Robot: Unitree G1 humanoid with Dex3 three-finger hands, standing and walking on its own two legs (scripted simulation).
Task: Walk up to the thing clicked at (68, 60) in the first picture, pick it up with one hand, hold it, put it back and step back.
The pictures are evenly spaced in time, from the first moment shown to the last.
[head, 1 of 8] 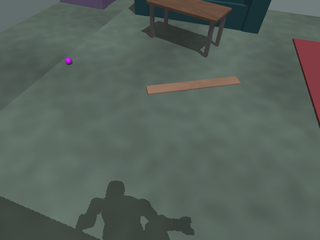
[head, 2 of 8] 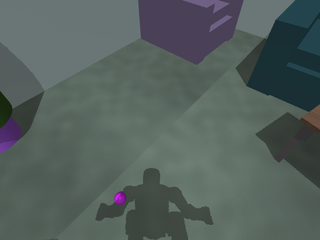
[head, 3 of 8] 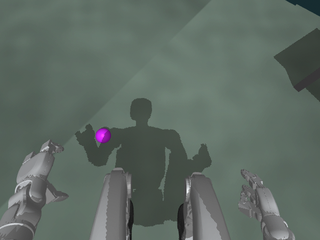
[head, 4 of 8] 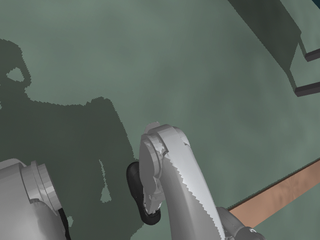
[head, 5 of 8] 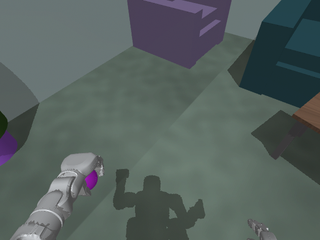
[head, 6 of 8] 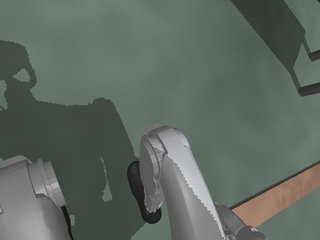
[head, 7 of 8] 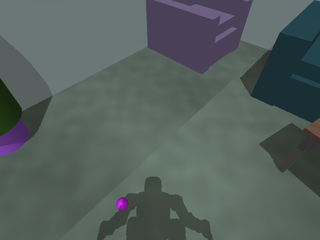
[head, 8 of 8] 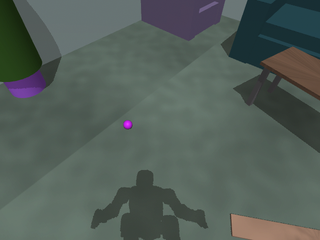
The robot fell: no
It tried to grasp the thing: yes
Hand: left
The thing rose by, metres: 0.67
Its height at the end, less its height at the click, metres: +0.00
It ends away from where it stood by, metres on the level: 0.01
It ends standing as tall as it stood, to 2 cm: yes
